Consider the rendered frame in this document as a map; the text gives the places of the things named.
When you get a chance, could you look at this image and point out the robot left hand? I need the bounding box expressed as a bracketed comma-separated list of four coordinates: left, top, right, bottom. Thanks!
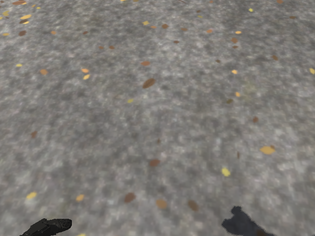
[20, 218, 72, 236]

